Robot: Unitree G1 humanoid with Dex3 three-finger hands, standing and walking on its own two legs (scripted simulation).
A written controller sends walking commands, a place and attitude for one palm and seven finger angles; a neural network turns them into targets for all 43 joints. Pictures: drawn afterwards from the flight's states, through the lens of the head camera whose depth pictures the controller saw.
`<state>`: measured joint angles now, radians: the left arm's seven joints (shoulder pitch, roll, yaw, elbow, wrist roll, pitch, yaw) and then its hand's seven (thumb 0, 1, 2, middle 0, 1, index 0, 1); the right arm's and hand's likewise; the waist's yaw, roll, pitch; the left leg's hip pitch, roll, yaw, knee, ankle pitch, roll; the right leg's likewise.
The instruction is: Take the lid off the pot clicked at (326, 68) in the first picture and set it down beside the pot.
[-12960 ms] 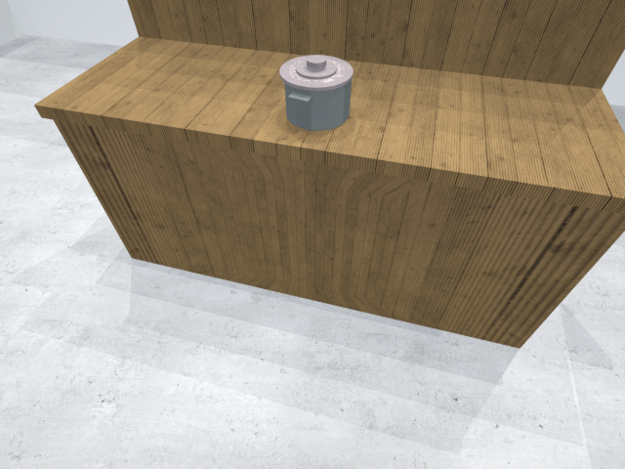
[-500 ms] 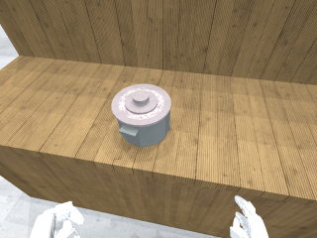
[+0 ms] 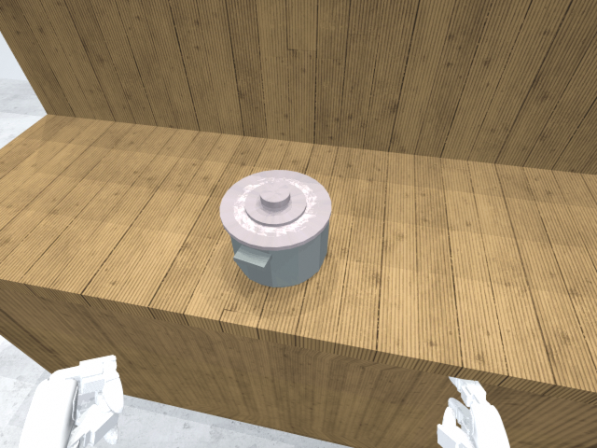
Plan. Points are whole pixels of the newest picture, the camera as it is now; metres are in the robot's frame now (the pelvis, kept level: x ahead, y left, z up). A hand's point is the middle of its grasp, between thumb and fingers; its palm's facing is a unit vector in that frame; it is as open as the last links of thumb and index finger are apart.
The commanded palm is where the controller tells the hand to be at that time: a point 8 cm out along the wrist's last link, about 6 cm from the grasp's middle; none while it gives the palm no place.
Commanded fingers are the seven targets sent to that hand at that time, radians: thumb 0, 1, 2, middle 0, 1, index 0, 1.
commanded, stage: raise the hand higher, near the body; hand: left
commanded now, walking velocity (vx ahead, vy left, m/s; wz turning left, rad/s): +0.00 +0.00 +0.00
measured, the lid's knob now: (275, 195) +0.46 +0.09 +0.09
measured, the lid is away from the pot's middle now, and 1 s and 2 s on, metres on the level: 0.00 0.00 0.00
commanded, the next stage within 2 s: reach forward and open the fingers in 0.40 s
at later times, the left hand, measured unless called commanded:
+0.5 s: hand (103, 355) +0.18 +0.23 +0.11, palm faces +0.31 -0.85 -0.43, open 3.1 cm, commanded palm +0.13 +0.27 +0.13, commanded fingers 0.00 0.87 0.91 -1.28 -1.47 -1.28 -1.47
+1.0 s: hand (89, 338) +0.19 +0.25 +0.11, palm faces -0.26 -0.02 -0.97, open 4.2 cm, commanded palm +0.19 +0.25 +0.17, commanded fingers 0.00 0.09 1.29 -1.00 -0.58 -1.00 -0.58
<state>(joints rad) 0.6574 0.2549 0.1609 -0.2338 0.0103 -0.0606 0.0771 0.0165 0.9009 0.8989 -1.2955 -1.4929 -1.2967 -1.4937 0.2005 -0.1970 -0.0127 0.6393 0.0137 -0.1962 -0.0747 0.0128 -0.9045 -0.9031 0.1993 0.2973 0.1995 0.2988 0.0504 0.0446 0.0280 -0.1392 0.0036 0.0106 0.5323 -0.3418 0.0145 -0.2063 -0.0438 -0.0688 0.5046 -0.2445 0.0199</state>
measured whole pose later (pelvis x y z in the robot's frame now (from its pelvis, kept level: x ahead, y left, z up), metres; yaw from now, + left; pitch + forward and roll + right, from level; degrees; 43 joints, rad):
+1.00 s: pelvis -0.02 -0.01 +0.01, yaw +0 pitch -1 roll +0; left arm 0.32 0.69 0.12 -0.31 0.73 -0.01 -0.27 0.00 0.37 1.18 -1.12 -0.91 -1.12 -0.91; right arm 0.14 -0.30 0.02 0.55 0.03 0.05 -0.04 0.01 -0.91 -0.90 0.20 0.30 0.24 0.32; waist 0.06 0.14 0.02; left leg -0.17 0.00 0.01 0.46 -0.27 0.01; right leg -0.24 -0.05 -0.07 0.45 -0.19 0.01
